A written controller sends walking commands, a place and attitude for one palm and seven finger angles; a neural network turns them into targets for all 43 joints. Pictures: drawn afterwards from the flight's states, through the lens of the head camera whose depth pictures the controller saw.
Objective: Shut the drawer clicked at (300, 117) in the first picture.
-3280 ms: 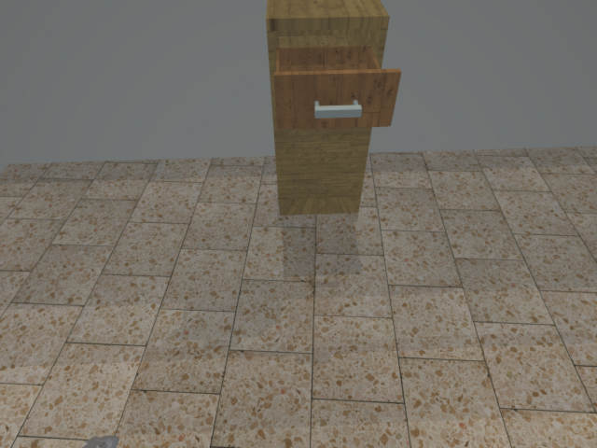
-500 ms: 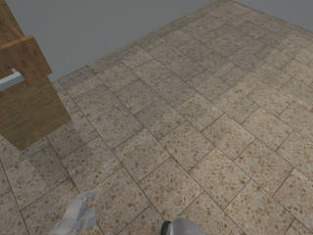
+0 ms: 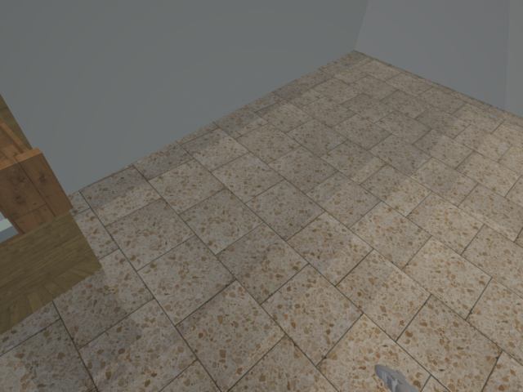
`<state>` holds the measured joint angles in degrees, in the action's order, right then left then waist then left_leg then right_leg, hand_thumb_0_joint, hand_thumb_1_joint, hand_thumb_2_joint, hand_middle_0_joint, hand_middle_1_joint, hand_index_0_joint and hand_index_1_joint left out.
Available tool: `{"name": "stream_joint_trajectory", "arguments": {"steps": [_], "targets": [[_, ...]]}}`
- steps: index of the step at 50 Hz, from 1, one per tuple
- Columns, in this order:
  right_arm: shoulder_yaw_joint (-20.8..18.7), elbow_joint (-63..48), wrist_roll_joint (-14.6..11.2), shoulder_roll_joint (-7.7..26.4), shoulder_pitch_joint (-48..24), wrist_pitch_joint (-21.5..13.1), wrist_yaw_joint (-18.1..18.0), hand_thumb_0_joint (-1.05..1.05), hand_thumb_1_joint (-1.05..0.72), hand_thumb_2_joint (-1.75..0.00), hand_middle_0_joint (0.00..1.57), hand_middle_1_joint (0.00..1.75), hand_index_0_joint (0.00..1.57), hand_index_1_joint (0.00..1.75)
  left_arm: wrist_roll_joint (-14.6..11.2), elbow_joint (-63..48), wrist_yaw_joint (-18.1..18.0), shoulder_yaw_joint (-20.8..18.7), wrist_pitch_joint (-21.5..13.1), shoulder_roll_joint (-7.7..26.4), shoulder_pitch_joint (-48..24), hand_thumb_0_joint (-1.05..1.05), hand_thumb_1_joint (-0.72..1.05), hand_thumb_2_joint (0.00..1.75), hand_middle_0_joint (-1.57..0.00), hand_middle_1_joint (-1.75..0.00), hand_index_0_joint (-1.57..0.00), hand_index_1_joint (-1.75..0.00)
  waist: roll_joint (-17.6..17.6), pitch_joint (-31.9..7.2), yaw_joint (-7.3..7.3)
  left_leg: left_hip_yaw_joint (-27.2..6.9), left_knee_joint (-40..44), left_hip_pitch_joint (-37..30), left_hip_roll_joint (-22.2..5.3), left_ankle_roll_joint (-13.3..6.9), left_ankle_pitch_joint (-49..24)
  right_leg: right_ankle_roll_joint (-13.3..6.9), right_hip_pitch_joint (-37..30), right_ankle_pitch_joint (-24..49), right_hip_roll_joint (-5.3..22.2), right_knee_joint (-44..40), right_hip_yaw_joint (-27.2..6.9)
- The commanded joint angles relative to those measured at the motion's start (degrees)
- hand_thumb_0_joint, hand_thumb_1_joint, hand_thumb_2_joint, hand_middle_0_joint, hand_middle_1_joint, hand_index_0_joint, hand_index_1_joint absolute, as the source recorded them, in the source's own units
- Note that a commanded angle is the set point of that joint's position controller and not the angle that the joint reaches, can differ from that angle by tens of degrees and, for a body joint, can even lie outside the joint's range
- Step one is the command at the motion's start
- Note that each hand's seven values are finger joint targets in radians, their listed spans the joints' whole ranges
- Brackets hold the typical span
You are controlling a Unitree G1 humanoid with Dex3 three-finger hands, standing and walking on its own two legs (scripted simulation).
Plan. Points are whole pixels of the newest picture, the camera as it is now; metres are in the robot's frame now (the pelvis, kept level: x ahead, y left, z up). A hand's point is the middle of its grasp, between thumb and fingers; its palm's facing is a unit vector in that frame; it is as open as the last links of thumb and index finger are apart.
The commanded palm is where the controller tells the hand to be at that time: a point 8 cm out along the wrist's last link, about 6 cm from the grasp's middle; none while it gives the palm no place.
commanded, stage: walk to a spot facing it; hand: left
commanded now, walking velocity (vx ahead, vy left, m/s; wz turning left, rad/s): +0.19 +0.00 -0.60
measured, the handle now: out of the picture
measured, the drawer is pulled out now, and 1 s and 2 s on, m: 0.30 0.30 0.30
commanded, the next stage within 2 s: turn to face it in 0.16 s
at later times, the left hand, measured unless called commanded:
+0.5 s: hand (217, 314) +0.29 +0.12 -0.16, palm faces -0.20 -0.96 -0.21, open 7.4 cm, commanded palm none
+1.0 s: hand (136, 375) +0.16 +0.24 -0.17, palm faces +0.17 -0.96 -0.24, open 7.4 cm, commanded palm none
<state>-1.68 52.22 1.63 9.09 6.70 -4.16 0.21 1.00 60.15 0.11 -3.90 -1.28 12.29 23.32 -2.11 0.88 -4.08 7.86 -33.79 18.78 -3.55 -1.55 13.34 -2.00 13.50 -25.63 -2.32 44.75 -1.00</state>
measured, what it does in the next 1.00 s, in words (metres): walks ahead: right foot, then left foot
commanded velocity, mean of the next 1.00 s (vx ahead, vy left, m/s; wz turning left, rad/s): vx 0.00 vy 0.00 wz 0.32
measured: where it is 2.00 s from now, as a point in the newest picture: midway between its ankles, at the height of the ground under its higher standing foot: outside the picture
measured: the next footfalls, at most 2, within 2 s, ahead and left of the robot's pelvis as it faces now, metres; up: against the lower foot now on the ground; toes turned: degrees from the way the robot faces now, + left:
right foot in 0.42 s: +0.20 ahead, -0.15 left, +0.00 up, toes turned -18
left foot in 0.80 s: +0.19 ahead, +0.11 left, +0.00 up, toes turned +10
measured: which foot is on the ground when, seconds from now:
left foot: down 0.00-0.44, up 0.46-0.78, down 0.80-1.00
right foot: up 0.00-0.40, down 0.42-0.80, up 0.82-1.00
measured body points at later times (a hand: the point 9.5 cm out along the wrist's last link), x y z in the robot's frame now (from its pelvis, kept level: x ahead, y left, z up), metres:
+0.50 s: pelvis +0.12 -0.03 -0.01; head +0.15 -0.04 +0.44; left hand +0.30 +0.17 -0.14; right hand +0.00 -0.23 -0.16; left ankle +0.05 +0.10 -0.70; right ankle +0.16 -0.14 -0.73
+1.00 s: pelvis +0.12 +0.01 +0.01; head +0.15 +0.04 +0.45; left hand +0.15 +0.29 -0.15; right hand +0.20 -0.25 -0.12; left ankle +0.15 +0.10 -0.73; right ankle +0.13 -0.14 -0.65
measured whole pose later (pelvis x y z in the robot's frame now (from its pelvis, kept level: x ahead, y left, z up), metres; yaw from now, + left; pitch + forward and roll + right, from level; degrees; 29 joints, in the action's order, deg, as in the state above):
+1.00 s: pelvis +0.12 +0.01 +0.01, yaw +7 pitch +0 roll -2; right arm -3.9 54.1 1.1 11.7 14.2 0.4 -0.9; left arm 1.2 54.7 -1.0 -5.8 3.5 14.8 12.1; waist -2.2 2.5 0.9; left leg 3.7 -31.6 18.8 -0.8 -3.1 13.4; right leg 4.5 29.3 -21.2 4.8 63.7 2.8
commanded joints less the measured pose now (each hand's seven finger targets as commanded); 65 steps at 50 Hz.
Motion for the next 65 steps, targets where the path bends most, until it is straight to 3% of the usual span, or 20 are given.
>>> {"name": "stream_joint_trajectory", "arguments": {"steps": [1, 7, 16, 19, 20, 22, 24, 26, 29, 36, 38, 40, 42, 46, 53, 60, 61, 62, 63, 65], "targets": [[-2.35, 0.49, -0.33, 9.46, 12.05, -0.26, -1.62, 0.00, -0.90, -0.90, 0.20, 0.30, 0.20, 0.30, 0.54, -6.36, 1.39, -1.60, -1.26, 4.36, -7.11, 0.00, 0.90, 0.90, -0.20, -0.30, -0.20, -0.30, 6.28, 2.73, 6.70, -20.62, 21.96, -15.01, -22.72, -6.56, 2.87, 1.22, 27.08, 2.54, 7.56, 26.61, -0.42], [-1.50, 2.29, -0.80, 6.40, 11.63, -0.82, -2.41, 0.00, -0.90, -0.90, 0.20, 0.30, 0.20, 0.30, 0.71, -4.95, 1.74, -1.71, 2.26, -0.06, -2.92, 0.00, 0.90, 0.90, -0.20, -0.30, -0.20, -0.30, 9.35, 1.97, 2.86, 0.35, 18.70, -11.04, -15.85, -3.56, -25.89, 4.36, 22.77, 12.27, 8.03, 24.40, 2.97], [-2.39, 5.46, 0.18, 7.48, 16.66, 1.04, -2.28, 0.00, -0.90, -0.90, 0.20, 0.30, 0.20, 0.30, 0.79, -7.38, 0.96, -0.27, 1.91, -1.81, -13.24, 0.00, 0.90, 0.90, -0.20, -0.30, -0.20, -0.30, 13.14, 2.49, 6.40, 4.45, 11.46, -14.27, -15.34, -4.87, -37.06, 3.04, 13.90, 12.33, 5.42, -1.82, 8.39], [-1.91, 7.29, -0.26, 7.00, 16.68, 1.47, -2.21, 0.00, -0.90, -0.90, 0.20, 0.30, 0.20, 0.30, 0.86, -4.61, -0.09, 0.35, 0.47, -0.61, -8.28, 0.00, 0.90, 0.90, -0.20, -0.30, -0.20, -0.30, 10.19, -1.82, 3.19, 2.69, 4.16, -12.16, -12.93, -2.39, -34.08, 2.30, -1.28, 19.83, 4.26, -15.62, 9.20], [-1.47, 7.82, -0.82, 5.38, 17.27, 1.31, -1.92, 0.00, -0.90, -0.90, 0.20, 0.30, 0.20, 0.30, 0.87, -2.96, -0.65, 0.02, -0.42, 2.40, -4.39, 0.00, 0.90, 0.90, -0.20, -0.30, -0.20, -0.30, 5.76, -5.50, 1.20, 2.28, -1.06, -7.49, -10.88, -0.03, -25.74, 1.90, -11.59, 30.51, 8.24, -18.79, 5.71], [-0.72, 6.80, -1.84, 1.51, 18.41, 2.33, -2.05, 0.00, -0.90, -0.90, 0.20, 0.30, 0.20, 0.30, 0.03, -0.84, -1.32, -0.73, -1.36, 9.84, 0.69, 0.00, 0.90, 0.90, -0.20, -0.30, -0.20, -0.30, -7.38, -11.83, 0.28, -0.41, -19.58, 4.54, -2.34, 3.89, 23.11, -8.08, -21.65, 64.83, 29.27, -18.14, -7.70], [-1.31, 6.07, -1.60, 2.97, 15.74, 4.08, -2.16, 0.00, -0.90, -0.90, 0.20, 0.30, 0.20, 0.30, -0.11, -2.66, -1.84, -1.00, -0.87, 9.60, -4.74, 0.00, 0.90, 0.90, -0.20, -0.30, -0.20, -0.30, -12.55, -9.46, 0.70, -6.34, -30.24, 7.99, -2.35, 3.72, 24.03, -9.74, -14.45, 56.65, 28.53, -21.82, -7.22], [-1.97, 7.18, -1.31, 3.02, 15.11, 4.97, -1.62, 0.00, -0.90, -0.90, 0.20, 0.30, 0.20, 0.30, 0.02, -4.77, -2.56, -0.56, 0.05, 6.70, -11.04, 0.00, 0.90, 0.90, -0.20, -0.30, -0.20, -0.30, -4.93, -3.33, 3.08, -6.28, -33.15, 8.22, -3.40, 4.14, 17.78, -7.92, -5.88, 43.60, 25.89, -23.93, -0.73], [-2.37, 7.37, -0.81, 1.83, 17.17, 6.43, -0.78, 0.00, -0.90, -0.90, 0.20, 0.30, 0.20, 0.30, 0.35, -7.10, -2.67, -0.70, 0.50, 5.57, -14.92, 0.00, 0.90, 0.90, -0.20, -0.30, -0.20, -0.30, -6.99, -0.66, 5.52, -4.19, -31.08, 6.07, -3.14, 4.78, 13.09, -5.29, 2.93, 26.34, 23.71, -27.49, 5.66], [-3.01, 2.09, -0.66, 2.00, 12.67, 5.89, 0.43, 0.00, -0.90, -0.90, 0.20, 0.30, 0.20, 0.30, 0.92, -8.89, -2.62, -2.29, 1.79, 7.25, -14.32, 0.00, 0.90, 0.90, -0.20, -0.30, -0.20, -0.30, -8.29, 0.52, 4.80, -0.44, -11.68, 2.72, -2.36, 4.34, 10.86, -3.23, 4.69, 12.11, 24.68, -23.11, 8.50], [-3.54, 2.50, -0.40, 4.27, 16.19, 5.34, 0.46, 0.00, -0.90, -0.90, 0.20, 0.30, 0.20, 0.30, 0.13, -10.12, -2.23, -2.39, 2.56, 6.37, -14.16, 0.00, 0.90, 0.90, -0.20, -0.30, -0.20, -0.30, -0.72, -1.16, 6.82, -0.34, 1.49, -5.84, -1.32, 3.88, 1.50, 0.16, 9.01, 7.57, 21.67, -12.79, 11.79], [-5.81, 0.95, 0.49, 14.67, 20.03, 4.59, -0.18, 0.00, -0.90, -0.90, 0.20, 0.30, 0.20, 0.30, -0.25, -14.63, -1.45, -1.52, 3.30, 0.87, -17.14, 0.00, 0.90, 0.90, -0.20, -0.30, -0.20, -0.30, 24.33, 1.39, 10.06, -34.40, 19.88, -4.81, -22.10, -7.69, -7.21, 6.66, 24.06, -12.53, 8.50, 13.91, 11.75], [-5.73, 0.81, 0.28, 14.60, 16.07, 4.07, -1.21, 0.00, -0.90, -0.90, 0.20, 0.30, 0.20, 0.30, 0.49, -14.70, -1.21, -2.01, 3.15, 1.34, -19.67, 0.00, 0.90, 0.90, -0.20, -0.30, -0.20, -0.30, 15.86, -1.44, 8.36, -34.08, 19.49, -3.05, -19.44, -8.70, -0.52, 5.56, 25.81, -3.87, 8.83, 26.72, 2.05], [-4.27, -2.07, -0.39, 11.70, 6.88, 3.21, -1.67, 0.00, -0.90, -0.90, 0.20, 0.30, 0.20, 0.30, 0.15, -10.42, -0.49, -2.33, 2.98, 3.91, -12.50, 0.00, 0.90, 0.90, -0.20, -0.30, -0.20, -0.30, 10.68, -3.71, 4.59, -19.60, 16.05, -6.52, -10.81, -6.20, -10.48, 6.67, 20.68, 6.04, 8.64, 22.40, 1.66], [-5.28, -1.68, -0.30, 14.60, 8.82, 4.48, -1.26, 0.00, -0.90, -0.90, 0.20, 0.30, 0.20, 0.30, -0.41, -11.60, -1.06, -1.89, 3.16, 4.39, -13.96, 0.00, 0.90, 0.90, -0.20, -0.30, -0.20, -0.30, 9.11, -3.51, 6.74, -24.80, 15.50, -11.51, -10.74, -8.57, -12.64, 7.00, 16.36, 1.05, 5.87, 7.99, 1.60], [-6.04, -4.18, -0.52, 15.45, 2.71, 5.86, -0.40, 0.00, -0.90, -0.90, 0.20, 0.30, 0.20, 0.30, -0.85, -10.92, -1.74, -1.79, 2.19, 5.48, -5.67, 0.00, 0.90, 0.90, -0.20, -0.30, -0.20, -0.30, 9.61, -4.39, 2.95, -27.92, 10.94, 0.07, -6.00, -5.48, -7.80, 5.33, -3.20, 8.72, 3.26, -16.19, 2.98], [-5.92, -4.91, -0.99, 13.75, 1.79, 5.99, -0.05, 0.00, -0.90, -0.90, 0.20, 0.30, 0.20, 0.30, -0.43, -10.89, -2.02, -2.16, 1.69, 7.88, -3.25, 0.00, 0.90, 0.90, -0.20, -0.30, -0.20, -0.30, 4.85, -4.13, 1.53, -25.10, 5.99, 6.37, -2.58, -2.48, -2.00, 4.34, -9.75, 10.86, 7.10, -25.50, -0.08], [-5.32, -6.32, -1.39, 8.95, 2.71, 6.08, 0.28, 0.00, -0.90, -0.90, 0.20, 0.30, 0.20, 0.30, 0.67, -11.62, -2.47, -3.25, 1.14, 13.22, -2.77, 0.00, 0.90, 0.90, -0.20, -0.30, -0.20, -0.30, -12.07, -2.56, 1.35, -14.67, -8.33, 18.66, 6.12, 2.80, 12.48, -1.18, -14.30, 3.54, 23.24, -33.75, -17.45], [-5.43, -7.31, -0.39, 10.25, 1.58, 6.02, 0.34, 0.00, -0.90, -0.90, 0.20, 0.30, 0.20, 0.30, 0.40, -13.35, -2.32, -2.70, 1.63, 15.18, -6.02, 0.00, 0.90, 0.90, -0.20, -0.30, -0.20, -0.30, -14.10, -0.42, 1.85, -11.69, -20.89, 18.07, 6.53, 3.65, 19.08, -5.32, -4.39, 4.74, 30.85, -34.27, -20.38], [-5.90, -5.71, -0.13, 11.31, 1.09, 7.07, 1.05, 0.00, -0.90, -0.90, 0.20, 0.30, 0.20, 0.30, 0.15, -14.72, -2.19, -2.28, 1.11, 11.84, -11.73, 0.00, 0.90, 0.90, -0.20, -0.30, -0.20, -0.30, -10.95, 2.95, 4.46, -12.46, -33.05, 16.07, 3.62, 3.55, 13.02, -4.24, 3.77, 5.03, 24.84, -33.27, -13.59]]}}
